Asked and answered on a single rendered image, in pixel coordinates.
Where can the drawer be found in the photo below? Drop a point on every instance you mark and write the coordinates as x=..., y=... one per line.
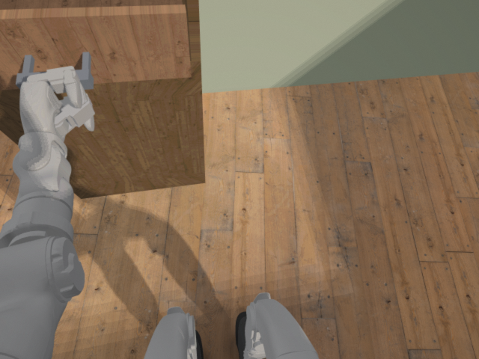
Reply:
x=128, y=40

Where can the cabinet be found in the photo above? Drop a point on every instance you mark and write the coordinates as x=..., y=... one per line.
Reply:
x=147, y=134

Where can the robot left upper arm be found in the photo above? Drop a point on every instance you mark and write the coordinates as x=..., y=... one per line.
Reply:
x=37, y=279

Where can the left robot hand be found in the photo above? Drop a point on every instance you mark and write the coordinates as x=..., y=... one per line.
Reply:
x=39, y=106

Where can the handle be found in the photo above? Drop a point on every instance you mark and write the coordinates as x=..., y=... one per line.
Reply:
x=84, y=74

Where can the left robot forearm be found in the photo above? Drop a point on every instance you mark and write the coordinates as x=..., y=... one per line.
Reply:
x=44, y=205

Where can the right robot thigh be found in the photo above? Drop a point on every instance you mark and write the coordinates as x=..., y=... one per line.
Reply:
x=278, y=331

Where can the robot right shin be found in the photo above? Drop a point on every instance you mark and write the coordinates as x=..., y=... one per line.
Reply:
x=254, y=350

